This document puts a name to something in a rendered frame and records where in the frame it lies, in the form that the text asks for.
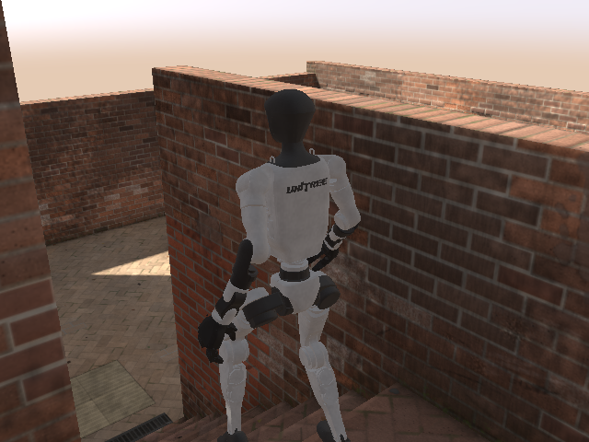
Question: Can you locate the right robot foot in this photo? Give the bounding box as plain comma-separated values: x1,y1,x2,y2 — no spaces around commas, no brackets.
317,420,351,442

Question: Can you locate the left robot upper arm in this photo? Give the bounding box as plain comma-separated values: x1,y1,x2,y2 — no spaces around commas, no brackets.
236,165,271,264

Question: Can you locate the right robot hand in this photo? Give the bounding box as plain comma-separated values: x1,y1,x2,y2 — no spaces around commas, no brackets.
307,240,339,272

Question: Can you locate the left robot hand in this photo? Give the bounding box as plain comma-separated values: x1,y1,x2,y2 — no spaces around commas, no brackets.
198,314,237,364

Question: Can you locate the left robot forearm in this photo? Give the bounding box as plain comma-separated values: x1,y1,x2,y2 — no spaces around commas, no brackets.
212,239,259,325

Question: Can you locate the robot head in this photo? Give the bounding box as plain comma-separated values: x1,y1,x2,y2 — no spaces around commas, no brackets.
264,89,320,168

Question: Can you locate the right robot forearm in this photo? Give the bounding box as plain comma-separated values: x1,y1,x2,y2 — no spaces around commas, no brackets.
324,222,360,250

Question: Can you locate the right robot upper arm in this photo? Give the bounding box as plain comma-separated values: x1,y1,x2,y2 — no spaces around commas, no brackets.
316,155,361,230

